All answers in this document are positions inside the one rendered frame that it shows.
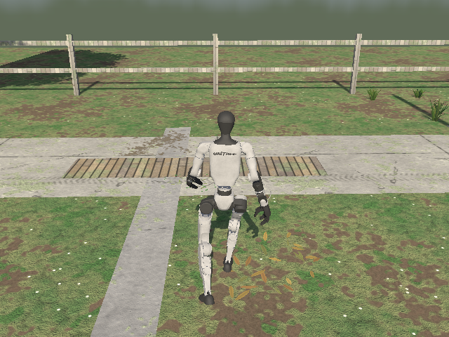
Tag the left robot upper arm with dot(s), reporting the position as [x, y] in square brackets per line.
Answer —
[202, 149]

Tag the right robot upper arm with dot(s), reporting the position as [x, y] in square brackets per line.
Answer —
[247, 149]

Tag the left robot foot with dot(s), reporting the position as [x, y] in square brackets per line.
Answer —
[208, 300]

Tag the right robot forearm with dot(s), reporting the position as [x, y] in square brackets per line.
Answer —
[259, 190]

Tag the right robot hand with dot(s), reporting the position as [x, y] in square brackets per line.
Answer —
[266, 214]

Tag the left robot hand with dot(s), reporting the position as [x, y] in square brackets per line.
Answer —
[196, 181]

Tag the right robot thigh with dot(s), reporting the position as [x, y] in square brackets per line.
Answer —
[240, 206]

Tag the left robot forearm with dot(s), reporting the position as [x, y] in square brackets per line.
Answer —
[189, 177]

